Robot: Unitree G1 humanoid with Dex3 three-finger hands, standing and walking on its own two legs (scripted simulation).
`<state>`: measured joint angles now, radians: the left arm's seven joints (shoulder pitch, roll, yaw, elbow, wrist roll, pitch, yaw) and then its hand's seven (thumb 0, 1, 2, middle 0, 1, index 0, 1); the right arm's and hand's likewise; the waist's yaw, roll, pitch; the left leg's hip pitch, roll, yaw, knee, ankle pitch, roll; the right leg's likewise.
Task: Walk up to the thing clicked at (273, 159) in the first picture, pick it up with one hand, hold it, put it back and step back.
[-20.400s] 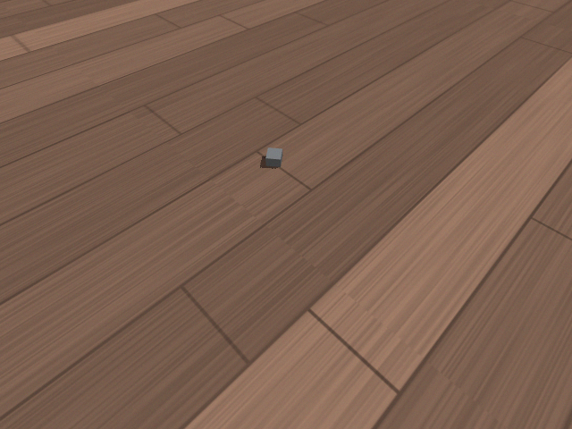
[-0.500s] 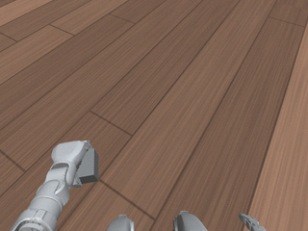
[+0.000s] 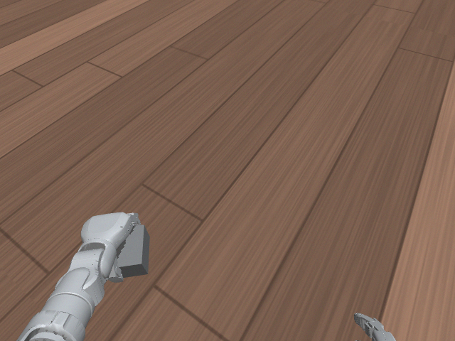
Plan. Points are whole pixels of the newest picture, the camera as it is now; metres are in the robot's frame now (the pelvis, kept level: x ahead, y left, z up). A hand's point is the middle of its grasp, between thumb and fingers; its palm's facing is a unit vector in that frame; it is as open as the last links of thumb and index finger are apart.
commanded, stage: hold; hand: left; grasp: from above
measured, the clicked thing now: (127, 251) +0.31 +0.21 -0.09
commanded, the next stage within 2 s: crouch in 1.60 s
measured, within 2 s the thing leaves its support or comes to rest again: neither
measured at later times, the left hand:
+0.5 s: hand (113, 253) +0.29 +0.22 -0.04, palm faces -0.44 -0.06 -0.90, open 11.4 cm
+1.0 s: hand (112, 256) +0.27 +0.21 -0.02, palm faces -0.43 -0.06 -0.90, open 11.4 cm
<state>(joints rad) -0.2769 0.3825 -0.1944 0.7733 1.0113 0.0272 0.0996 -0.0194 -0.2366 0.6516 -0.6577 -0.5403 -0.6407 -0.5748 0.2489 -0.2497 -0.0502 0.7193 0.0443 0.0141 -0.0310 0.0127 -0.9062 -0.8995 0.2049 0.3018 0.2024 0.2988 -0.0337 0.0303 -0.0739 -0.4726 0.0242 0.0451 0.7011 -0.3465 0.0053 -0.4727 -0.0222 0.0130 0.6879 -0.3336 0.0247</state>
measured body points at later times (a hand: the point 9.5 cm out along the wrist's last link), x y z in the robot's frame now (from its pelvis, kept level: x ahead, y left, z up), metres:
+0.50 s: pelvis -0.01 +0.00 +0.01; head +0.01 -0.02 +0.46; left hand +0.31 +0.22 +0.01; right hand +0.12 -0.27 -0.11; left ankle +0.00 +0.11 -0.72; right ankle +0.01 -0.14 -0.72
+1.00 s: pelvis -0.01 -0.01 +0.02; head -0.01 -0.03 +0.47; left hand +0.29 +0.21 +0.03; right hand +0.13 -0.26 -0.10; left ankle +0.00 +0.11 -0.72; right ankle +0.01 -0.14 -0.72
